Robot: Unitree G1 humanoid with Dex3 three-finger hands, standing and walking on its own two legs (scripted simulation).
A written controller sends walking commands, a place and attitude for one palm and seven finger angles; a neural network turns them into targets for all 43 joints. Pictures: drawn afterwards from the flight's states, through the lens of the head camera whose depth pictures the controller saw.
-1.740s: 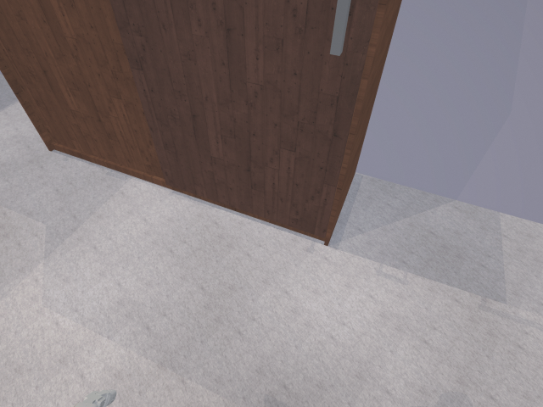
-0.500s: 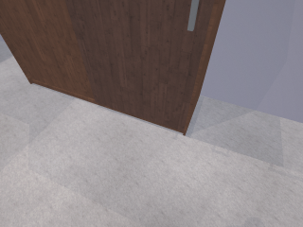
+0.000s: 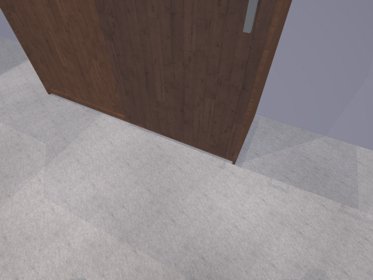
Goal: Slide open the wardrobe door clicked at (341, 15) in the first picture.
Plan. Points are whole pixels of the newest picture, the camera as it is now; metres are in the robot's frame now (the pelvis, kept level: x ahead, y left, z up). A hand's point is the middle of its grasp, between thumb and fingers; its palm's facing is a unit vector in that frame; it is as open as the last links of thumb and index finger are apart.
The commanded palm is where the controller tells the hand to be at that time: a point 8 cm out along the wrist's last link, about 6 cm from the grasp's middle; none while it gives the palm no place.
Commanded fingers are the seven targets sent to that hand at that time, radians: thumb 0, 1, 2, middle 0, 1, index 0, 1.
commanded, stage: walk to a spot facing it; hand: right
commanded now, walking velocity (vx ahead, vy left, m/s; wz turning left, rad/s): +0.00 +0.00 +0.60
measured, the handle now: out of the picture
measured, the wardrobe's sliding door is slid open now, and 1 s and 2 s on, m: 0.00 0.00 0.00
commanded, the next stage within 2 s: turn to face it in 1.54 s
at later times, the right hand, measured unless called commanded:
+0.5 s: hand out of the picture +0.05 -0.15 -0.16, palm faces -0.19 +0.96 -0.23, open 7.4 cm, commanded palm none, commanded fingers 0.00 -0.90 -0.90 0.20 0.30 0.20 0.30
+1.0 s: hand (247, 229) +0.29 -0.16 -0.17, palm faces -0.49 +0.85 -0.20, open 7.4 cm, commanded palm none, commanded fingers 0.00 -0.90 -0.90 0.20 0.30 0.20 0.30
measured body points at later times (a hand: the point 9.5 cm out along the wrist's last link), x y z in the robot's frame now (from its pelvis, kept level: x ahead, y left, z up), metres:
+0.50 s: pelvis +0.00 +0.04 +0.00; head +0.02 +0.06 +0.45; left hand +0.02 +0.32 -0.14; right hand +0.06 -0.20 -0.14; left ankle -0.01 +0.11 -0.74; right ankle +0.01 -0.13 -0.66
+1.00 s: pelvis +0.13 +0.00 +0.00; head +0.15 -0.03 +0.45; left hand +0.01 +0.21 -0.13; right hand +0.32 -0.20 -0.15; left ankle +0.07 +0.15 -0.63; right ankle +0.12 -0.10 -0.74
